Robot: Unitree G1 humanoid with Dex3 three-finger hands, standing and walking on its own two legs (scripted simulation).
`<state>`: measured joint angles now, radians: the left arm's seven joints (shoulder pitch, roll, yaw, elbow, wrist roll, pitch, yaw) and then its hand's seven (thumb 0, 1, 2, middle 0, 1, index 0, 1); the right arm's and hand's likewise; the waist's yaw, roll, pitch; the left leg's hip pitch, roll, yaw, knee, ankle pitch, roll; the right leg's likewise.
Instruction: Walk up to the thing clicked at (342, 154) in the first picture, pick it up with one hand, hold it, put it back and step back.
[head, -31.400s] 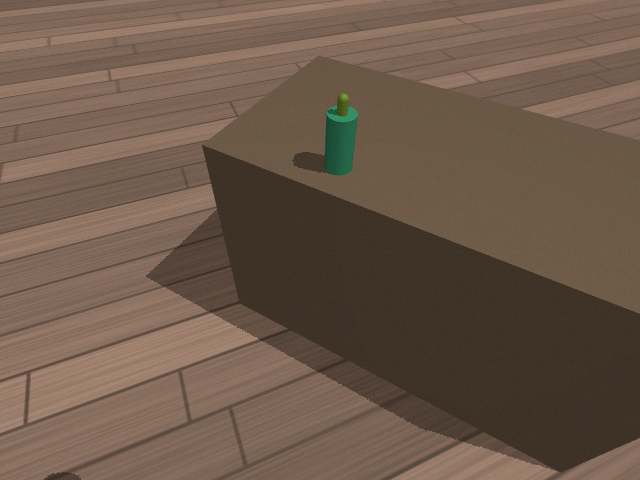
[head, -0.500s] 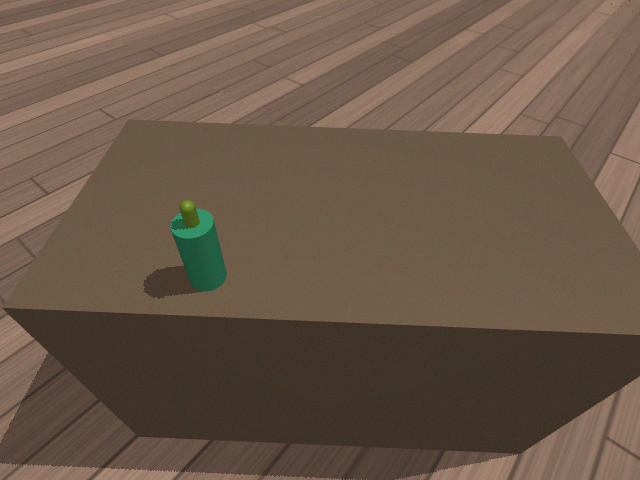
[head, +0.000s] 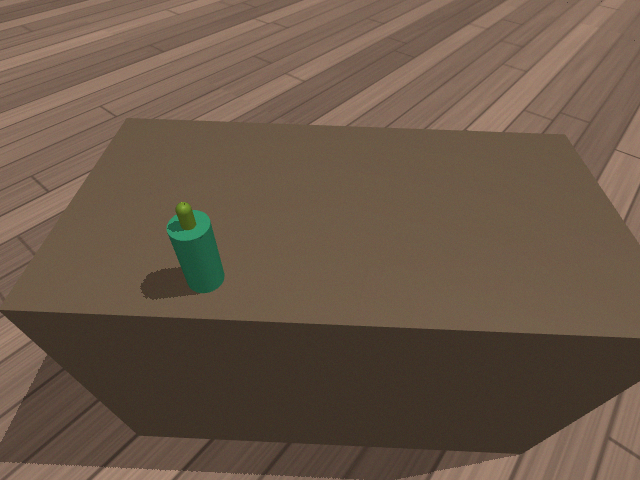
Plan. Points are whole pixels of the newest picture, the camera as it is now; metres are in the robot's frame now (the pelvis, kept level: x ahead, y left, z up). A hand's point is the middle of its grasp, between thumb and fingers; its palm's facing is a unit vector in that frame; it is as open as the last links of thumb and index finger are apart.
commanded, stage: stand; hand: left
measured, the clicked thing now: (195, 245) +0.46 +0.20 +0.01
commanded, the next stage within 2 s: step back in 0.40 s
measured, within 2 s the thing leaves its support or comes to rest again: neither
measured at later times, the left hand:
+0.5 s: hand out of the picture +0.08 +0.26 -0.16, palm faces +0.03 -0.94 -0.35, open 7.3 cm
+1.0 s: hand out of the picture +0.04 +0.32 -0.18, palm faces -0.08 -0.93 -0.35, open 7.3 cm
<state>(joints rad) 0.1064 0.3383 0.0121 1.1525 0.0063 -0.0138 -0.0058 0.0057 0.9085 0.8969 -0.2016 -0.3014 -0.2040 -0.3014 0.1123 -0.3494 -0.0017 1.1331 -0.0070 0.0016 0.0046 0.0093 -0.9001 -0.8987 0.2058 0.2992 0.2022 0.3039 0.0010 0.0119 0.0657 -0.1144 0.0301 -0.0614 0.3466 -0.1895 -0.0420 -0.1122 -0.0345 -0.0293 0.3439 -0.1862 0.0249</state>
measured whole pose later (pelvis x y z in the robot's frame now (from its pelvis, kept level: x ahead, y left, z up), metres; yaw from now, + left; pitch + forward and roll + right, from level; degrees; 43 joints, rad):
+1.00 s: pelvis -0.08 +0.07 -0.02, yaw -3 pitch -2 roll -1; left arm 0.11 0.37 0.06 0.90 0.01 0.06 0.02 0.01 0.91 0.90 -0.20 -0.30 -0.20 -0.30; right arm 0.13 -0.34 -0.05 0.88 -0.01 0.03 -0.02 0.01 -0.90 -0.90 0.21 0.30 0.21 0.30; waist -0.02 -0.03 0.21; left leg -0.29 -0.02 0.05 0.60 -0.28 0.07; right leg -0.35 0.06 0.11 0.90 -0.47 0.01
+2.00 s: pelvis -0.35 +0.05 -0.02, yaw -5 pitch -3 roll +2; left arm 0.23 0.35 0.07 0.86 0.04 0.05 -0.02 0.01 0.91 0.90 -0.20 -0.30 -0.21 -0.30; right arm 0.12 -0.41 -0.06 0.84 0.00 0.06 -0.02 0.01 -0.90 -0.90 0.21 0.30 0.20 0.30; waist 0.04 0.02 0.15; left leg -0.51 -0.07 -0.11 1.02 -0.48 0.01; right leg -0.25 -0.01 0.07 0.65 -0.35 -0.01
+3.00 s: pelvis -0.65 +0.01 -0.02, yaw +1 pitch -3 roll +3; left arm 0.21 0.40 0.08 0.89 0.03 0.02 0.01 0.01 0.91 0.90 -0.20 -0.30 -0.21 -0.30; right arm 0.23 -0.34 -0.05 0.97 -0.04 0.03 0.02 0.01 -0.90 -0.90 0.21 0.30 0.20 0.30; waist 0.04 -0.04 0.10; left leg -0.19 -0.06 -0.01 0.58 -0.34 0.01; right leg -0.37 -0.08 -0.01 0.76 -0.41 -0.02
